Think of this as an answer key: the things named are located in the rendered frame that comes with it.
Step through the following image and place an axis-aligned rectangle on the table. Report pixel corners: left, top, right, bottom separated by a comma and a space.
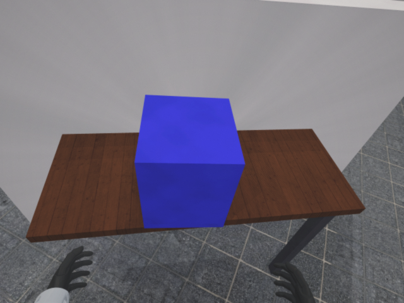
26, 129, 365, 274

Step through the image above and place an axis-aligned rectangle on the left robot forearm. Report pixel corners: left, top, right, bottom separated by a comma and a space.
34, 288, 69, 303

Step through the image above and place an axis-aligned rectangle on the carton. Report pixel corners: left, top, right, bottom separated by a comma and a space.
134, 95, 245, 229

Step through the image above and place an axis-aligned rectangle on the robot left hand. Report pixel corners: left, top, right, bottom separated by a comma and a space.
47, 246, 93, 292

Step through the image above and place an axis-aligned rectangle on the robot right hand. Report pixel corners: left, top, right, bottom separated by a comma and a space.
273, 262, 316, 303

